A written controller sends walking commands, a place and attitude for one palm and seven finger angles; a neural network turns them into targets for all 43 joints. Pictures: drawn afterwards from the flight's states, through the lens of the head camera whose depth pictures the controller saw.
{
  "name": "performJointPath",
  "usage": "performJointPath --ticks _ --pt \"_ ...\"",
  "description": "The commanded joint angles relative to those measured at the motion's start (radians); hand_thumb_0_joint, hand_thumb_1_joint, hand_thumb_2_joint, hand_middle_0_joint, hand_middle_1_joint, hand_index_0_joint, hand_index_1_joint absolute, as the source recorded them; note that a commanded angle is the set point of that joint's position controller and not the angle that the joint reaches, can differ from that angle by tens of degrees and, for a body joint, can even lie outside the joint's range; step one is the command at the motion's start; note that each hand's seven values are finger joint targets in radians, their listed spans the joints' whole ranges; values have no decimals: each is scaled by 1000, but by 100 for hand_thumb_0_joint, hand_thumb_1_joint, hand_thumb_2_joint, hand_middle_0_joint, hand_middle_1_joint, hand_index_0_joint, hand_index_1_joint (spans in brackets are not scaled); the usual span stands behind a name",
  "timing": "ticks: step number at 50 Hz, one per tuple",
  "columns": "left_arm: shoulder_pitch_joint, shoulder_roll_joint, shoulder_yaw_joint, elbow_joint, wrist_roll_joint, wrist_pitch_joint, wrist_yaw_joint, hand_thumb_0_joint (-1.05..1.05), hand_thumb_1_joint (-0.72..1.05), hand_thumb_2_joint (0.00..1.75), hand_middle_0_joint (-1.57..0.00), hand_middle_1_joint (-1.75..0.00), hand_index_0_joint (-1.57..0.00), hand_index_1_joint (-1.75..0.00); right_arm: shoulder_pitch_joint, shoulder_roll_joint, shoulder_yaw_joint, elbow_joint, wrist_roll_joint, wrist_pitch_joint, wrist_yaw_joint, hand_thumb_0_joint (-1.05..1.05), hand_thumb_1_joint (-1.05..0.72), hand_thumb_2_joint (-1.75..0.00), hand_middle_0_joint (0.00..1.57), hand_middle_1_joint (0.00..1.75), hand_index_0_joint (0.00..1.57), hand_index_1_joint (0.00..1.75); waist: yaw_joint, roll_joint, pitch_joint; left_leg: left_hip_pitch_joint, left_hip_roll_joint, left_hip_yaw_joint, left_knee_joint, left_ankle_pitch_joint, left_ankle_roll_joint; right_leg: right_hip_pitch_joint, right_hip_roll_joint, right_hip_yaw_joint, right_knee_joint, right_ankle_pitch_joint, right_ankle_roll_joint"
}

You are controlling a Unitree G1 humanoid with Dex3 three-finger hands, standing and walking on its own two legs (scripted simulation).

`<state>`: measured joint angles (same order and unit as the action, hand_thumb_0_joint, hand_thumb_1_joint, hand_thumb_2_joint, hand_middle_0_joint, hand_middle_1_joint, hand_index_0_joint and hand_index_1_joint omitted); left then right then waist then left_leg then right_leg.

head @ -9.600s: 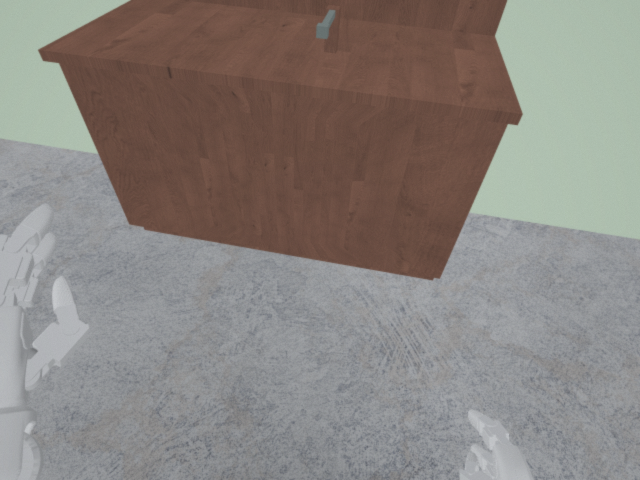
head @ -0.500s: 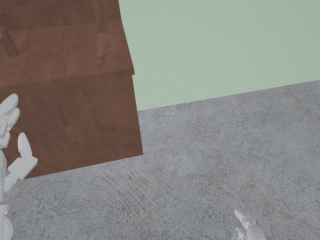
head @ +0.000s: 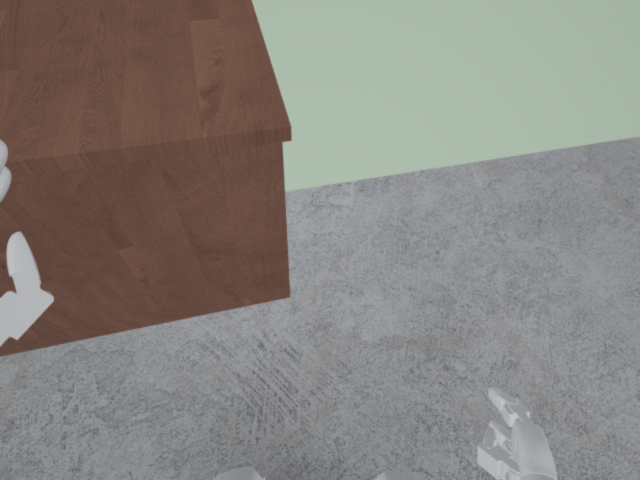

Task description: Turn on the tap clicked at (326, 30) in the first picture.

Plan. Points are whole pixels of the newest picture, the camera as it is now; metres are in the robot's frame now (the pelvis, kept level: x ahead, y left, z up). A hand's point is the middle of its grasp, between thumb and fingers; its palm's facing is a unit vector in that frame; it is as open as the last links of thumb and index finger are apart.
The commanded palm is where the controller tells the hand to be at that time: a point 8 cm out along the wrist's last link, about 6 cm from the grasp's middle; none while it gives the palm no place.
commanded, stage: take the last steps up to it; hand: left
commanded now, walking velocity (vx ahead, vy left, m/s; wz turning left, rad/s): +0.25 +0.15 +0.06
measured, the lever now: out of the picture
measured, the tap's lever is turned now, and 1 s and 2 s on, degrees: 0 0 0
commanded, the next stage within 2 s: come to a stop and stand still in 0.46 s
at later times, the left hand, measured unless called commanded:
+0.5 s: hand (60, 221) +0.31 +0.26 +0.17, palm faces +0.40 -0.79 -0.46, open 7.4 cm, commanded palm +0.25 +0.31 +0.19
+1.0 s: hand (24, 193) +0.33 +0.29 +0.20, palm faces +0.36 -0.82 -0.44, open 7.5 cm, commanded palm +0.27 +0.34 +0.19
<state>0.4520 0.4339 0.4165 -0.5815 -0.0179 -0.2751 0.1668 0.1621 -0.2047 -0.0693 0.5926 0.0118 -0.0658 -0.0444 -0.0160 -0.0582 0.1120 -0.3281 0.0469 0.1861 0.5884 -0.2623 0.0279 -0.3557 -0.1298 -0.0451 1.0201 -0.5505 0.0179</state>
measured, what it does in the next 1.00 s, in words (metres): walks ahead: right foot, then left foot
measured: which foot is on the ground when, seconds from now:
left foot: down 0.00-0.28, up 0.30-0.64, down 0.66-1.00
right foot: up 0.00-0.26, down 0.28-0.66, up 0.68-0.96, down 0.98-1.00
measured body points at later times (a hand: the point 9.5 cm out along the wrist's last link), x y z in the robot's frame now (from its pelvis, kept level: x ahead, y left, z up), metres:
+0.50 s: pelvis +0.10 +0.02 +0.01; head +0.15 +0.01 +0.46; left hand +0.29 +0.30 +0.20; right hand +0.27 -0.21 -0.09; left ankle +0.10 +0.19 -0.65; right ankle +0.12 -0.06 -0.73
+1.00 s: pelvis +0.11 +0.06 +0.01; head +0.15 +0.06 +0.46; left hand +0.30 +0.33 +0.22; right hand +0.29 -0.12 -0.08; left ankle +0.17 +0.21 -0.73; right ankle +0.13 -0.01 -0.73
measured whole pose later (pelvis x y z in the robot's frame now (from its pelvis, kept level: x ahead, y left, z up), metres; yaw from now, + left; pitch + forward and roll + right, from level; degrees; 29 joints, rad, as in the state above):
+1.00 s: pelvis +0.11 +0.06 +0.01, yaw +0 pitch -1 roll +0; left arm 0.49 0.40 0.36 -0.61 -0.04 -0.19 0.13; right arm 0.20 -0.11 0.05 0.58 -0.01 -0.11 0.00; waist 0.01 0.00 0.08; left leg -0.32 0.11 0.11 0.54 -0.20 -0.03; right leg -0.25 0.03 -0.11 0.53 -0.27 0.00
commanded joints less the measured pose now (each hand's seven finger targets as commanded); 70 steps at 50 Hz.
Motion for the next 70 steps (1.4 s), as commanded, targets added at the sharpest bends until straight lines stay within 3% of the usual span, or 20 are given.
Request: performJointPath --ticks 1,8,12,13,14,15,18,23,31,33,34,40,44,49,50,51,55,59,66,70 --pt "38 137 124 -216 -10 -47 4 0 90 90 -20 -30 -20 -30 -26 -110 -26 -111 13 -53 8 0 -90 -90 20 30 20 30 4 267 -225 331 284 -355 -227 359 204 -334 3 -17 212 21 8" --pt "88 112 92 -212 -19 -24 -7 0 90 90 -20 -30 -20 -30 -14 -92 12 -110 6 -84 7 0 -90 -90 20 30 20 30 13 288 -221 206 202 -153 -220 462 117 -66 69 -140 -254 208 14" --pt "31 117 103 -82 -14 7 -7 0 90 90 -20 -30 -20 -30 -22 -98 16 -91 5 -57 -13 0 -90 -90 20 30 20 30 30 134 -232 62 181 -134 -14 274 70 222 67 -130 -528 339 -5" --pt "0 126 99 -60 -2 9 -9 0 90 90 -20 -30 -20 -30 -22 -90 14 -90 7 -49 -13 0 -90 -90 20 30 20 30 31 -18 -250 -39 109 -72 186 142 40 317 -51 25 -594 426 -53" --pt "-25 152 113 -38 2 6 -10 0 90 90 -20 -30 -20 -30 -38 -78 14 -111 2 -45 -9 0 -90 -90 20 30 20 30 28 -254 -247 -279 -34 -38 457 -204 -14 421 -286 437 -666 599 -164" --pt "-30 129 108 22 -16 10 -12 0 90 90 -20 -30 -20 -30 -56 -94 17 -114 -3 -43 -1 0 -90 -90 20 30 20 30 33 -218 -207 -335 -28 -179 634 -294 -33 357 -400 567 -729 565 -218" --pt "-52 129 98 -33 -6 -26 -14 0 90 90 -20 -30 -20 -30 -47 -87 20 -72 -9 -28 12 0 -90 -90 20 30 20 30 15 -48 -153 -351 44 -234 728 -124 -63 256 -312 312 -709 535 -184" --pt "-25 130 79 -165 2 -56 -1 0 90 90 -20 -30 -20 -30 -58 -84 23 -96 -13 -21 11 0 -90 -90 20 30 20 30 13 -62 -201 -210 52 -127 384 -34 -58 229 -212 25 -661 741 -137" --pt "45 117 115 -210 -17 -22 31 0 90 90 -20 -30 -20 -30 -8 -78 1 -150 -11 -27 -22 0 -90 -90 20 30 20 30 11 -4 -281 172 -6 -34 -161 175 -53 223 -98 -33 -449 662 -62" --pt "-3 116 102 -205 -29 -27 20 0 90 90 -20 -30 -20 -30 2 -127 -15 -159 -2 -24 -24 0 -90 -90 20 30 20 30 9 306 -269 296 275 -383 -212 626 64 -39 69 -73 -180 52 16" --pt "-12 125 104 -158 -22 -33 12 0 90 90 -20 -30 -20 -30 12 -126 -20 -163 -4 -29 -15 0 -90 -90 20 30 20 30 12 267 -255 269 336 -456 -243 683 117 -85 99 -13 -53 -114 5" --pt "-45 89 30 -276 -21 -9 -15 0 90 90 -20 -30 -20 -30 -10 -102 12 -144 -15 -78 21 0 -90 -90 20 30 20 30 11 327 -246 243 253 -231 -209 643 65 -33 111 -25 -209 151 10" --pt "-28 115 39 -313 -27 15 -15 0 90 90 -20 -30 -20 -30 -6 -102 24 -147 -27 -103 29 0 -90 -90 20 30 20 30 10 363 -241 191 286 -262 -238 518 67 58 132 -36 -366 136 7" --pt "1 123 98 -149 -27 43 -6 0 90 90 -20 -30 -20 -30 -3 -91 31 -138 -9 -75 20 0 -90 -90 20 30 20 30 13 225 -230 49 210 -185 -146 208 6 254 116 -22 -627 352 -1" --pt "-988 811 435 -189 -41 -67 -5 0 90 90 -20 -30 -20 -30 134 -139 82 -169 7 -107 -61 0 -90 -90 20 30 20 30 -39 187 -164 -15 97 -166 -154 43 -14 162 70 71 -598 317 -24" --pt "-613 292 279 212 -26 7 -44 0 90 90 -20 -30 -20 -30 -32 -35 41 -142 9 -140 -27 0 -90 -90 20 30 20 30 12 31 -193 42 95 -110 -66 -56 -19 15 56 93 -645 213 -56" --pt "-167 88 84 221 -59 17 -96 0 90 90 -20 -30 -20 -30 31 -103 28 -146 8 -153 16 0 -90 -90 20 30 20 30 56 -74 -170 16 -27 -115 85 -48 -24 87 -70 298 -796 253 -46" --pt "-88 19 -25 6 -36 31 -65 0 90 90 -20 -30 -20 -30 1 -107 44 -144 13 -161 41 0 -90 -90 20 30 20 30 44 -106 -179 23 -27 -165 -8 -47 -10 180 -40 207 -767 311 -26" --pt "-111 194 154 -203 -26 -24 -2 0 90 90 -20 -30 -20 -30 -62 -135 41 -165 -19 -139 -10 0 -90 -90 20 30 20 30 34 255 -178 102 -4 -218 -200 21 5 181 25 171 -762 263 -21" --pt "-92 174 141 -239 -24 -29 9 0 90 90 -20 -30 -20 -30 -43 -137 38 -176 -22 -143 -8 0 -90 -90 20 30 20 30 27 245 -241 94 -3 -218 -185 86 -2 296 45 140 -732 431 -18"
